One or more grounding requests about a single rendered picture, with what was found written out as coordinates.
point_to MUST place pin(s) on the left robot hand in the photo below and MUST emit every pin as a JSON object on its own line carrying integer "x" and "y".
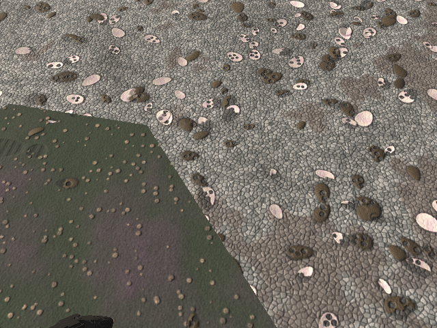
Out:
{"x": 77, "y": 321}

